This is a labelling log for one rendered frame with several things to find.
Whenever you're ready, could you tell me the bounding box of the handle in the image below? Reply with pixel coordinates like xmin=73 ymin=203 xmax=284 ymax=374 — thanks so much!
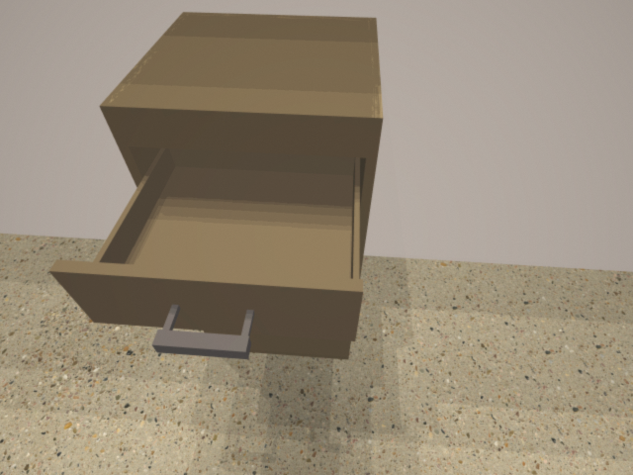
xmin=152 ymin=305 xmax=254 ymax=359

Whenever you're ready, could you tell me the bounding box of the drawer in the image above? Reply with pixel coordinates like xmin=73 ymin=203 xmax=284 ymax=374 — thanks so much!
xmin=49 ymin=148 xmax=363 ymax=341

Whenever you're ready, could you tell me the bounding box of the cabinet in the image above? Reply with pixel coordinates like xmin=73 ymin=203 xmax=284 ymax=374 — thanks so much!
xmin=100 ymin=12 xmax=383 ymax=359

